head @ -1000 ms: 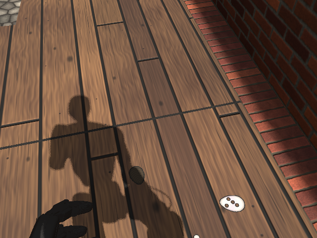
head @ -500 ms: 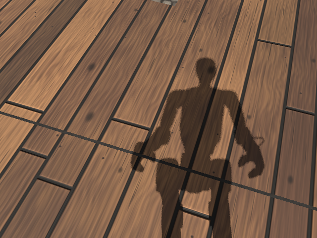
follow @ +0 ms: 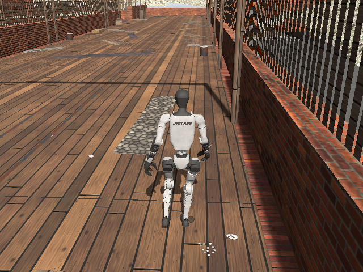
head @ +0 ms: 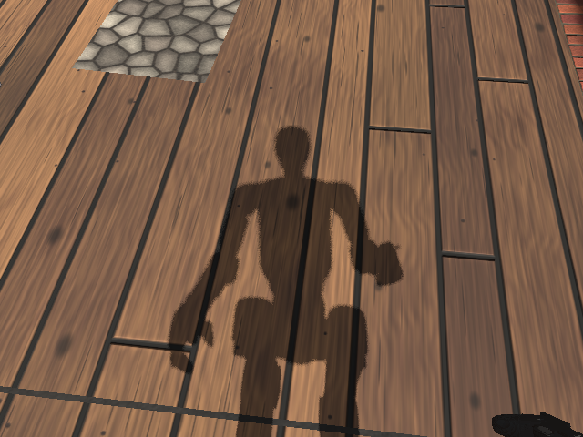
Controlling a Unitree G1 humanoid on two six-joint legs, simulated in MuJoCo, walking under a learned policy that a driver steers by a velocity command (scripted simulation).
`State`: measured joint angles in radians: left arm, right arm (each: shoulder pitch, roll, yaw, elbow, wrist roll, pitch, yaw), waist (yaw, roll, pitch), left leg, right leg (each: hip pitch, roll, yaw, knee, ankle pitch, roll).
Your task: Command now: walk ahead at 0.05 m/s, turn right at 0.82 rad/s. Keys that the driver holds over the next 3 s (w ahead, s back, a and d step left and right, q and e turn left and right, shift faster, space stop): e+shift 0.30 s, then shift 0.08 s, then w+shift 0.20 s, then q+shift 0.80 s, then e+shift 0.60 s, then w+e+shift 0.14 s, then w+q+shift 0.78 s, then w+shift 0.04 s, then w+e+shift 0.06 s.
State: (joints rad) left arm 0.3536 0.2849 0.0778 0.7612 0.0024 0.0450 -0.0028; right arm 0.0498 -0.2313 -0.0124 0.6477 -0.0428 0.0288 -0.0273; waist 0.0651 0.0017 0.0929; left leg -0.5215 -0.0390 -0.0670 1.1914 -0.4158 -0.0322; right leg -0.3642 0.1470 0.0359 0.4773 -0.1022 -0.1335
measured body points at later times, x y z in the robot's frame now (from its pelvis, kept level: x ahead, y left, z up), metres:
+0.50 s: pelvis +0.09 +0.07 +0.02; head +0.11 +0.09 +0.46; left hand +0.33 +0.29 -0.10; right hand +0.07 -0.25 -0.07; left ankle +0.13 +0.16 -0.73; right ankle +0.05 -0.04 -0.67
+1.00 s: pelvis +0.20 -0.01 +0.01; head +0.24 -0.04 +0.46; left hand +0.45 +0.17 -0.08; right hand +0.14 -0.29 -0.13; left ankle +0.17 +0.12 -0.65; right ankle +0.20 -0.11 -0.73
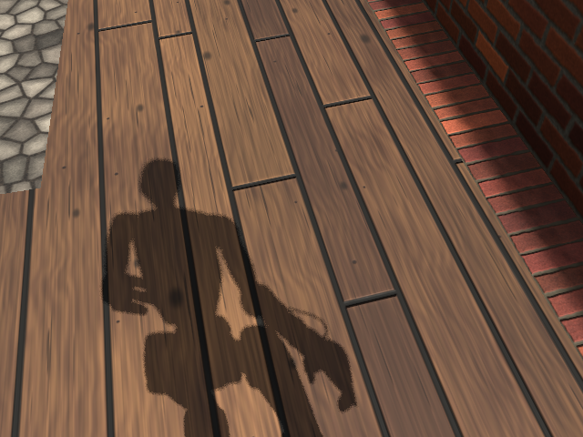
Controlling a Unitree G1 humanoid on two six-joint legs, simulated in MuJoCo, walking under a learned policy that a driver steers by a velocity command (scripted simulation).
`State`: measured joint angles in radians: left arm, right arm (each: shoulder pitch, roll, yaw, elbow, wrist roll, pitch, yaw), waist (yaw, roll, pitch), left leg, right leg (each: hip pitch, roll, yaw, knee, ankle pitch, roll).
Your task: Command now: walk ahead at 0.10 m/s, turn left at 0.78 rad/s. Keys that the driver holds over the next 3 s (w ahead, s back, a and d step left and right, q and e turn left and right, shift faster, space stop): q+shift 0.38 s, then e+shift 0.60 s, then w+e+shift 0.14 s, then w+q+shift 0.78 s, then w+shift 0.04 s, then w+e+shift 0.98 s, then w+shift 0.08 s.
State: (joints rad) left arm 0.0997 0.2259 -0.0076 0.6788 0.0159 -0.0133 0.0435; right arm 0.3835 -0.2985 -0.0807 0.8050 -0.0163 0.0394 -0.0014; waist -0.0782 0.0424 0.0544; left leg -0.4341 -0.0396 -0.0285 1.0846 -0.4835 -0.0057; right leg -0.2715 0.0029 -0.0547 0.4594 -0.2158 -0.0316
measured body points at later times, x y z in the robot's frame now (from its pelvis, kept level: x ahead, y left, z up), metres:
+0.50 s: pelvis +0.06 +0.04 +0.00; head +0.09 +0.08 +0.44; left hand +0.05 +0.33 -0.13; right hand +0.31 -0.15 -0.09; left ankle +0.06 +0.12 -0.74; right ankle +0.11 -0.10 -0.67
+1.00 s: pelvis +0.10 +0.02 +0.00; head +0.15 +0.00 +0.45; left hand +0.16 +0.33 -0.09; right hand +0.28 -0.24 -0.11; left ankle +0.09 +0.18 -0.67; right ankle +0.10 -0.05 -0.74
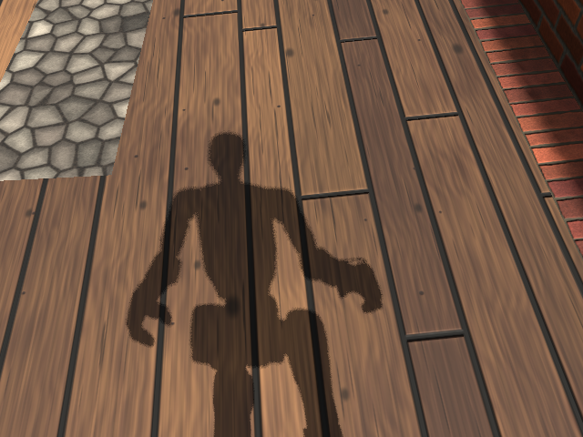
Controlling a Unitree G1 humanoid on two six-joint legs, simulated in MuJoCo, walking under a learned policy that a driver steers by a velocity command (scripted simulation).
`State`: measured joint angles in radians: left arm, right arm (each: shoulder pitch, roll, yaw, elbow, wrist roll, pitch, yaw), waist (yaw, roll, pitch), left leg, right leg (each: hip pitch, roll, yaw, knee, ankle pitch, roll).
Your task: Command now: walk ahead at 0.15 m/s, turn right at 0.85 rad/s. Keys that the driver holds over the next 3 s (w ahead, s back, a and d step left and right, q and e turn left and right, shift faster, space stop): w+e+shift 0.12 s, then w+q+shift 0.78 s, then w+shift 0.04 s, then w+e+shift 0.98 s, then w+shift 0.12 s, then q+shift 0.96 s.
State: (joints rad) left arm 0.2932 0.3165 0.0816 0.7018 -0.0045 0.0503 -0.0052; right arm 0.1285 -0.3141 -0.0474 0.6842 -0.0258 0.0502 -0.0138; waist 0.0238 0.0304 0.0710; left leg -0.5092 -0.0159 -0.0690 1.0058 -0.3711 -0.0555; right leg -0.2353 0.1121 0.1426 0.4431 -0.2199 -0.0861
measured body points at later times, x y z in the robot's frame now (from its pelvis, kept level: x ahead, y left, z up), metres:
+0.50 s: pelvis +0.19 +0.04 +0.00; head +0.21 +0.07 +0.45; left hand +0.43 +0.25 -0.08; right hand +0.11 -0.23 -0.10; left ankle +0.10 +0.13 -0.74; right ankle +0.25 -0.12 -0.69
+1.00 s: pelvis +0.57 +0.05 -0.02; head +0.60 +0.06 +0.42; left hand +0.40 +0.30 -0.15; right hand +0.91 -0.08 -0.07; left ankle +0.71 +0.21 -0.69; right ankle +0.42 -0.12 -0.74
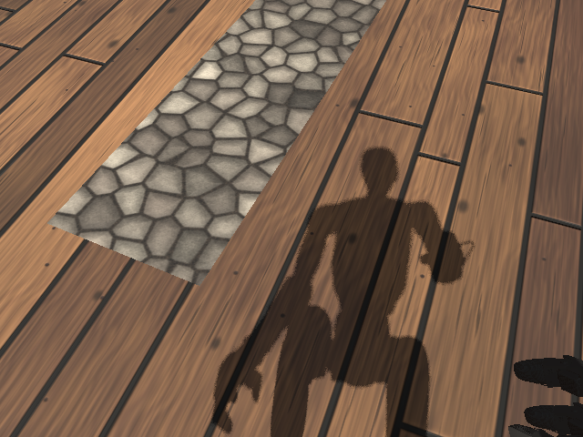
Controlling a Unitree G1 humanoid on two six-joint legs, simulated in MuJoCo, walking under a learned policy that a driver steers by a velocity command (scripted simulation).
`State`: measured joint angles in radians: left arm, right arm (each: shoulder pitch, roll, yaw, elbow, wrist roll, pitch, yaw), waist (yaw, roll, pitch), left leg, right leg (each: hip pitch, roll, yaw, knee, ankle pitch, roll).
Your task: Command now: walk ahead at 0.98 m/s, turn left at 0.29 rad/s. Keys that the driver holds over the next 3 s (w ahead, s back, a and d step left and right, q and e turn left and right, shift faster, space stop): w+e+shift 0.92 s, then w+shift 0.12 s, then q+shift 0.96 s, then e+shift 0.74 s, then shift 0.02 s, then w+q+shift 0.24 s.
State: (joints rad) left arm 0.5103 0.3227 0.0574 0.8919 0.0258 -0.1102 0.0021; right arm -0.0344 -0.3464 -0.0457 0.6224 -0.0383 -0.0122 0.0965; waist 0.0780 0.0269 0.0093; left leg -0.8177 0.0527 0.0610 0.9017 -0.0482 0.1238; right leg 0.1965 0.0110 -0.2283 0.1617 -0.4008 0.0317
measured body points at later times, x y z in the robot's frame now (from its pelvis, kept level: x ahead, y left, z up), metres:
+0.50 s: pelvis +0.48 -0.02 -0.01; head +0.51 -0.04 +0.44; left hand +0.72 +0.18 -0.11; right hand +0.39 -0.28 -0.15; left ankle +0.25 +0.09 -0.71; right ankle +0.68 -0.12 -0.69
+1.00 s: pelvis +0.95 -0.17 -0.01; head +0.98 -0.20 +0.44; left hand +1.13 +0.09 -0.12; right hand +1.01 -0.51 -0.06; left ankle +1.14 -0.15 -0.72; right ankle +0.70 -0.09 -0.67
